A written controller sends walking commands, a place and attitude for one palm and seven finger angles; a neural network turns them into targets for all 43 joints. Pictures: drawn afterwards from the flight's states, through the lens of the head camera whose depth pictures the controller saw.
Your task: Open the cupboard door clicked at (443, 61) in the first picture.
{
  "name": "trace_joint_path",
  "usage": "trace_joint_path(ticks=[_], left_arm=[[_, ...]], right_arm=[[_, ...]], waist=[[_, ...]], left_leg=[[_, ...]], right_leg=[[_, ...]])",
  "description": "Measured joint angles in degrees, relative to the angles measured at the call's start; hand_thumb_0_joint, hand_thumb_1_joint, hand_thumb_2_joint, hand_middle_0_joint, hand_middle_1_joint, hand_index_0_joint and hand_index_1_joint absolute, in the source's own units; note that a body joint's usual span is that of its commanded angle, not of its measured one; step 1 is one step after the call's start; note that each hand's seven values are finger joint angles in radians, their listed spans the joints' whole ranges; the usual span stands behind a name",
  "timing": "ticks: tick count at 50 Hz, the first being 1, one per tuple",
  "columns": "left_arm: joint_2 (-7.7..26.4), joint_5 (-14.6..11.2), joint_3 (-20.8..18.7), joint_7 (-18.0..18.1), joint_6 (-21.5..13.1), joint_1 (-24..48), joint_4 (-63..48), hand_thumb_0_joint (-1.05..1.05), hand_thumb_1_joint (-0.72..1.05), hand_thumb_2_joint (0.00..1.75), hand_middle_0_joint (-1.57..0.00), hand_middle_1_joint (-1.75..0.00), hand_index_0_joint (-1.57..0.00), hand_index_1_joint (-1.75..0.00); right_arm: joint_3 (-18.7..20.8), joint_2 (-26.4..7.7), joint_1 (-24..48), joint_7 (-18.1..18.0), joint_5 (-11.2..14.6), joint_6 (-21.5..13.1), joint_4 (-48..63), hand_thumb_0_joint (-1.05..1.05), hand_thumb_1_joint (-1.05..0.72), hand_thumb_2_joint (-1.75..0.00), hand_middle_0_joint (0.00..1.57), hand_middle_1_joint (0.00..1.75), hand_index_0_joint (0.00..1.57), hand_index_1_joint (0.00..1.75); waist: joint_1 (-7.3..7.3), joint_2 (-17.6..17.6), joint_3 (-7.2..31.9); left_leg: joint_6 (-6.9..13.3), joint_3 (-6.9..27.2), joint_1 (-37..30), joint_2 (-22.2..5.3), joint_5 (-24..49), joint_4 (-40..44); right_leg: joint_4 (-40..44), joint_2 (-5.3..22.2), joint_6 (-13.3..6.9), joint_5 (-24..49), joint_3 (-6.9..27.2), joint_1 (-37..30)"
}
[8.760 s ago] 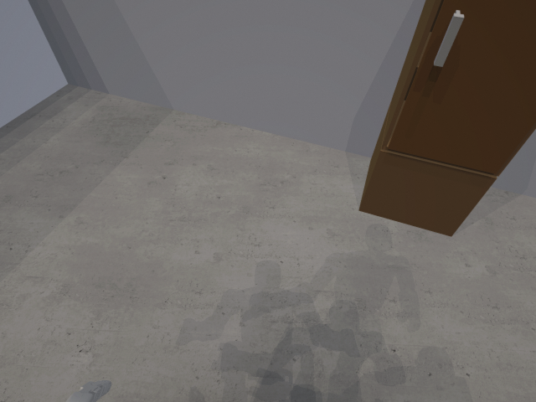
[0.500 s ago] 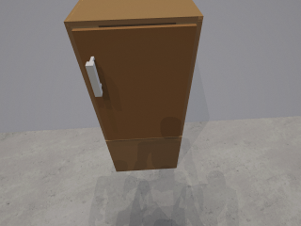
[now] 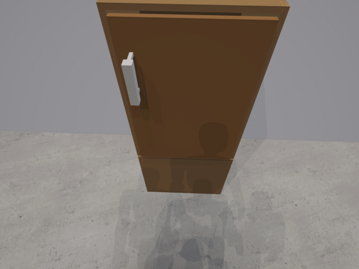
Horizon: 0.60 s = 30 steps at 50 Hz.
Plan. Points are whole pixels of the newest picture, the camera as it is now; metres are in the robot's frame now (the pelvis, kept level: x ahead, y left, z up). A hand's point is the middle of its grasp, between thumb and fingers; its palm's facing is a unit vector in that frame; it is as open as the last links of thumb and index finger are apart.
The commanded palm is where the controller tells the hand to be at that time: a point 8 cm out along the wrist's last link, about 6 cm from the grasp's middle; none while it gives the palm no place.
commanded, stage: come to a stop and stand still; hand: left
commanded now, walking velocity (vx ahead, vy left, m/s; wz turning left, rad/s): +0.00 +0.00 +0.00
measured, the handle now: (133, 79) +0.56 +0.19 +0.10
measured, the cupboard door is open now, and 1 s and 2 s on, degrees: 0 0 0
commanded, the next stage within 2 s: look again from close up in 0.28 s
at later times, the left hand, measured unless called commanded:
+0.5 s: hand out of the picture +0.04 +0.19 -0.17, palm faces -0.03 -0.97 -0.23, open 7.4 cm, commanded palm none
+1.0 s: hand out of the picture +0.02 +0.19 -0.17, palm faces -0.03 -0.97 -0.22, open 7.4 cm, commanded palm +0.11 +0.24 -0.06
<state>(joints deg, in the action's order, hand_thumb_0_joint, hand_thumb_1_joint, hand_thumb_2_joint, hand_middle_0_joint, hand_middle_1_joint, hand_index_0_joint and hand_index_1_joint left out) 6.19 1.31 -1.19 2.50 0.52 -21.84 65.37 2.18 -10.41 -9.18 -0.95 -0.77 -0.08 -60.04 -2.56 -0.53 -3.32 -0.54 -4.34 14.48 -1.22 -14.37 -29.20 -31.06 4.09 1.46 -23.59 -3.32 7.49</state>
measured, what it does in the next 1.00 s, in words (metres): stands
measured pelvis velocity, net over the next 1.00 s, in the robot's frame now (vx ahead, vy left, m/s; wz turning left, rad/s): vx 0.01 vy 0.01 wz -0.03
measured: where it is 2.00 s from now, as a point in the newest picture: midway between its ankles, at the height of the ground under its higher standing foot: outside the picture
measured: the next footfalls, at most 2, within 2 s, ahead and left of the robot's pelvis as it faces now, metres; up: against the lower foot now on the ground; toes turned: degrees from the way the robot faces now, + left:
none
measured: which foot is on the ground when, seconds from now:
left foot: down 0.00-1.00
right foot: down 0.00-1.00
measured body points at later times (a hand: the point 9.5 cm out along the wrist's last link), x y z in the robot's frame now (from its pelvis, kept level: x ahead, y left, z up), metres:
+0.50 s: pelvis +0.00 +0.01 +0.00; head +0.03 +0.01 +0.45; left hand +0.05 +0.25 -0.15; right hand +0.02 -0.23 -0.15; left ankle +0.00 +0.12 -0.73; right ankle -0.05 -0.11 -0.73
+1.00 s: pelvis +0.01 +0.01 +0.00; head +0.03 +0.00 +0.45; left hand +0.03 +0.24 -0.15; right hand +0.01 -0.22 -0.16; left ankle +0.00 +0.12 -0.73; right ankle -0.05 -0.11 -0.73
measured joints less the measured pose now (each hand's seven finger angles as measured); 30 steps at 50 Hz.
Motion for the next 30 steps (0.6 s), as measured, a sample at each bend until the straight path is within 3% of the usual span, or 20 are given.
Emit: trace_joint_path(ticks=[3, 6, 8, 12, 19, 23, 30], left_arm=[[1.82, -0.3, -0.11, 0.37, 0.69, 1.56, 0.14, 0.01, 0.9, 0.9, -0.2, -0.3, -0.2, -0.3], [2.71, -0.48, 0.04, 0.21, 1.1, 4.02, 0.04, 0.01, 0.91, 0.9, -0.2, -0.29, -0.2, -0.3], [2.78, -0.42, 0.16, 0.07, 0.73, 5.72, -0.15, 0.01, 0.91, 0.9, -0.2, -0.29, -0.2, -0.3], [2.09, -0.25, 0.76, -0.28, -0.54, 6.95, -0.79, 0.01, 0.91, 0.9, -0.19, -0.29, -0.2, -0.3], [3.16, -0.36, 0.68, -0.16, -0.69, 9.07, -1.42, 0.01, 0.92, 0.9, -0.19, -0.29, -0.2, -0.3], [3.3, 0.01, 1.29, 0.76, -1.98, 8.74, -3.74, 0.01, 0.91, 0.9, -0.2, -0.29, -0.2, -0.3], [3.58, -0.34, 1.7, -0.11, -0.96, 8.56, -4.94, 0.01, 0.91, 0.9, -0.2, -0.3, -0.2, -0.3]], right_arm=[[-0.9, 1.78, 1.86, -0.42, -0.16, -0.75, 0.23, 0.0, -0.91, -0.9, 0.19, 0.3, 0.2, 0.3], [-1.54, 2.87, 2.96, -0.97, -0.17, -0.91, 0.25, 0.0, -0.91, -0.9, 0.19, 0.3, 0.2, 0.3], [-1.74, 3.03, 2.97, -1.06, -0.02, -0.67, -0.17, 0.0, -0.91, -0.9, 0.2, 0.3, 0.2, 0.3], [-1.06, 2.23, 2.02, -0.96, 0.53, -0.04, -1.31, -0.01, -0.93, -0.9, 0.2, 0.3, 0.2, 0.3], [-1.08, 0.73, -0.85, -0.77, 0.09, -0.59, -3.09, -0.02, -0.94, -0.9, 0.2, 0.3, 0.2, 0.3], [-1.39, -0.59, -3.45, 0.14, -0.33, -0.4, -1.06, -0.01, -0.93, -0.9, 0.2, 0.3, 0.2, 0.3], [-2.12, -1.11, -7.76, 0.14, -0.54, -0.27, -0.62, 0.0, -0.92, -0.9, 0.19, 0.3, 0.2, 0.3]], waist=[[-0.93, -2.84, -0.4], [-0.52, -3.23, -0.77], [0.07, -2.15, -0.84], [0.93, 1.03, 1.48], [2.45, 0.83, 2.15], [3.17, 1.3, 1.29], [3.91, 1.88, 0.68]], left_leg=[[0.94, -1.7, -0.87, 0.92, -2.11, -1.12], [1.28, -2.31, -2.33, 1.54, -1.66, -0.06], [1.26, -1.75, -2.9, 1.67, -1.58, -0.02], [0.91, -1.08, -3.86, 0.65, -0.92, 2.13], [0.78, -1.07, -5.08, 0.4, 0.92, 5.59], [0.75, -0.76, -1.28, -0.95, -1.32, 0.54], [1.48, -0.99, -0.06, -0.35, -2.75, -2.53]], right_leg=[[-4.09, 0.96, -0.27, -2.48, 1.16, 1.77], [-5.13, 0.97, -0.38, -2.59, 1.19, 3.09], [-2.59, 0.7, -0.53, 1.88, 0.81, 2.04], [2.69, -0.58, -0.26, 3.54, 0.02, -0.45], [6.81, -1.11, -0.38, 5.7, -0.12, -1.94], [4.84, -2.2, -0.57, 5.37, -0.19, 0.53], [0.7, -1.35, -0.27, 3.21, 0.13, 2.21]])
